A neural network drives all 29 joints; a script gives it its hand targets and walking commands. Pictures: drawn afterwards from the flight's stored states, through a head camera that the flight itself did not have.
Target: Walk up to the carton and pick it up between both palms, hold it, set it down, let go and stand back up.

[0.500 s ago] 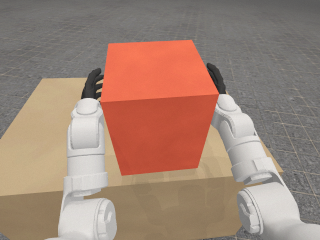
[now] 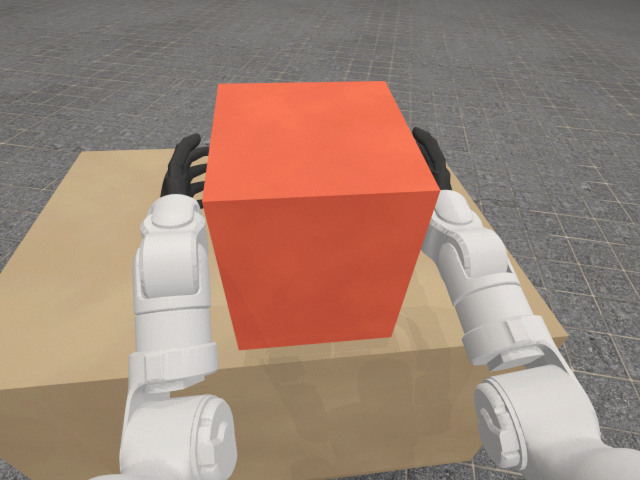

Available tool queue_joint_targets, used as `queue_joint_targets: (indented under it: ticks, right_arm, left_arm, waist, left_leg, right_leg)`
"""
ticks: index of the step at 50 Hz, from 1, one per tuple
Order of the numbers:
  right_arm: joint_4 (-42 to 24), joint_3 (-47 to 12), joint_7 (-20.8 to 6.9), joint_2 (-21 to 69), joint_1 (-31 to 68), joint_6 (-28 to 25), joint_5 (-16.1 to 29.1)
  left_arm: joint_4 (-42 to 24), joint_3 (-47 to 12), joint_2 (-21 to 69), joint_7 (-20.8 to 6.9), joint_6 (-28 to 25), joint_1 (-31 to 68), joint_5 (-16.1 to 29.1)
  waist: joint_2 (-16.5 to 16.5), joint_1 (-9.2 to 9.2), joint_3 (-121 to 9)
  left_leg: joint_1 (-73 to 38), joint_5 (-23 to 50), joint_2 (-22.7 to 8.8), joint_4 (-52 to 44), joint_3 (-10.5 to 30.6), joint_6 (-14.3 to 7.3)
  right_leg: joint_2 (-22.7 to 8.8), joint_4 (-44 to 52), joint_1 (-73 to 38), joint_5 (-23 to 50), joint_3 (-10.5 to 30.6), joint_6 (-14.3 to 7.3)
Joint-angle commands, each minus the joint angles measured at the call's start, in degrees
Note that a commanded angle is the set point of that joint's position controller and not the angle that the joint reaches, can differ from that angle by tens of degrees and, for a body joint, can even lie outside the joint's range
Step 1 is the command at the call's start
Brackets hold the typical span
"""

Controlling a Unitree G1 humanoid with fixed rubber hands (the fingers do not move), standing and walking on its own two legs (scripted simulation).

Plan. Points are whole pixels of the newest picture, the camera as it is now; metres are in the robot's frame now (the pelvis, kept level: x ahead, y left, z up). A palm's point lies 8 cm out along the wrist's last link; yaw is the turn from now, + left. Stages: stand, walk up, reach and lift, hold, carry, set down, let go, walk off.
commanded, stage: hold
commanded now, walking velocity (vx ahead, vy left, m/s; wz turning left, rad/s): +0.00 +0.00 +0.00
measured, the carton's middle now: (310, 218) +0.37 +0.00 +0.17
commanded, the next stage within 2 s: none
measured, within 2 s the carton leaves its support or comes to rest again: neither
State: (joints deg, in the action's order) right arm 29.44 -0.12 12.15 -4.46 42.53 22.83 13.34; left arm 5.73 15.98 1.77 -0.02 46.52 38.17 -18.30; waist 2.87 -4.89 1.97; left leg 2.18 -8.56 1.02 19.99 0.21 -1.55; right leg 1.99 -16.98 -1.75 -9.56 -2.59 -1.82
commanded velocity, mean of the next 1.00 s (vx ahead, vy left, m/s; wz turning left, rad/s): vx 0.00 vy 0.00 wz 0.00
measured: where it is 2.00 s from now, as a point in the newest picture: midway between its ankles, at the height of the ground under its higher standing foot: outside the picture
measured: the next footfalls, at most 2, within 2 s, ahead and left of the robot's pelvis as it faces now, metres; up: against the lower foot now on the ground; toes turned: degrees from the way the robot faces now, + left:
none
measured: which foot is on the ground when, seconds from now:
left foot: down 0.00-1.00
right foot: down 0.00-1.00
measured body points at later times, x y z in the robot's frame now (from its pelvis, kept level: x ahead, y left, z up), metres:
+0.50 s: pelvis +0.00 +0.00 +0.00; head -0.06 +0.03 +0.45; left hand +0.37 +0.16 +0.22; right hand +0.38 -0.14 +0.22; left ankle +0.04 +0.10 -0.75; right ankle +0.01 -0.10 -0.75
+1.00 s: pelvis +0.00 +0.00 +0.00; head -0.05 +0.03 +0.45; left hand +0.37 +0.15 +0.22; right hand +0.38 -0.14 +0.22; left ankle +0.04 +0.10 -0.75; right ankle +0.01 -0.10 -0.75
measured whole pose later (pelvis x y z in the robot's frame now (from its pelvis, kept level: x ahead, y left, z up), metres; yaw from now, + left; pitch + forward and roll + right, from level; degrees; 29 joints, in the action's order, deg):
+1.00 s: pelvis +0.00 +0.00 +0.00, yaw +0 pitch -10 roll -1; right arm 30.5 0.4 12.0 -4.1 43.1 22.6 12.9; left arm 6.2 16.3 1.7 -0.1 46.7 38.6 -18.7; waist 3.2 -4.7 1.9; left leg 1.9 -8.5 1.0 19.9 0.1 -1.5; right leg 2.1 -16.9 -2.0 -9.5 -2.5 -1.9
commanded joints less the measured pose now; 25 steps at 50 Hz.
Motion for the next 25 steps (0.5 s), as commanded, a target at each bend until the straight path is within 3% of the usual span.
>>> queue_joint_targets:
  ticks: [1,4,5,7,11,16,21,22,23,25]
  right_arm:
    - [-19.9,-19.6,-5.1,35.7,46.9,-3.3,5.3]
    - [-19.5,-19.3,-5.2,35.5,46.7,-3.2,5.1]
    - [-25.0,-21.4,-5.2,36.7,48.2,-4.0,6.0]
    - [-25.0,-21.9,-4.8,36.2,48.6,-3.7,5.9]
    - [-19.5,-19.6,-5.5,35.5,46.4,-2.5,4.6]
    - [-18.5,-18.6,-5.9,35.2,46.4,-2.2,4.8]
    - [-17.5,-18.1,-6.0,35.3,46.5,-1.9,4.5]
    - [-10.0,-14.6,-6.1,33.4,42.9,-1.0,3.9]
    - [-12.5,-15.0,-6.4,34.1,45.2,-1.7,3.7]
    - [-15.4,-15.4,-6.5,35.2,47.3,-2.7,4.0]
  left_arm:
    - [-9.1,-28.0,30.8,-8.2,-5.1,40.5,10.3]
    - [-8.9,-28.0,30.8,-8.3,-4.9,40.4,10.2]
    - [-10.5,-30.3,31.3,-8.2,-5.3,39.2,12.1]
    - [-9.4,-30.6,30.9,-8.0,-5.9,39.4,12.5]
    - [-7.7,-29.1,30.6,-7.9,-5.5,39.9,11.5]
    - [-7.9,-29.2,31.0,-8.0,-5.0,40.8,11.4]
    - [-7.1,-28.5,31.2,-8.2,-4.9,40.9,11.3]
    - [-6.0,-26.4,31.5,-8.3,-4.5,42.7,8.7]
    - [-6.4,-26.5,32.1,-8.6,-4.0,41.9,8.6]
    - [-7.9,-28.4,32.0,-8.5,-4.4,43.0,10.1]
  waist:
    - [-4.0,-0.15,-27.4]
    - [-4.2,-0.20,-26.7]
    - [-3.5,-0.08,-31.0]
    - [-3.4,-0.39,-30.3]
    - [-4.1,-0.28,-25.5]
    - [-5.6,-0.61,-25.3]
    - [-5.1,-0.78,-24.3]
    - [-7.1,-1.82,-18.5]
    - [-6.6,-1.05,-19.9]
    - [-6.6,-1.30,-24.9]
  left_leg:
    - [-10.1,13.4,0.4,-1.0,-0.1,1.3]
    - [-9.9,12.7,0.3,-1.3,-0.2,1.3]
    - [-9.9,16.0,0.4,-0.2,0.1,1.3]
    - [-9.8,16.0,0.6,0.1,0.4,1.3]
    - [-7.7,9.8,0.1,-2.1,0.2,0.9]
    - [-8.2,11.5,0.0,-1.8,0.3,1.7]
    - [-7.6,10.7,-0.1,-2.2,0.5,1.6]
    - [-6.8,6.4,-0.6,-3.9,0.0,2.1]
    - [-5.6,4.2,-1.0,-4.6,0.1,1.9]
    - [-7.7,8.6,-0.9,-2.9,0.0,2.0]
  right_leg:
    - [0.7,1.9,-1.3,11.9,-0.3,4.8]
    - [0.7,2.1,-1.0,11.0,-0.3,4.7]
    - [0.8,1.9,-2.4,13.7,-0.3,4.7]
    - [0.7,1.8,-1.7,14.6,-0.1,4.7]
    - [0.5,3.0,0.8,6.8,-0.3,3.9]
    - [0.5,3.0,0.9,7.0,-0.3,3.8]
    - [0.7,3.1,0.8,6.2,-0.2,3.8]
    - [0.1,3.2,2.8,2.7,0.0,3.8]
    - [0.1,3.1,1.5,1.0,-0.3,3.4]
    - [0.5,2.5,0.4,4.7,-0.5,3.4]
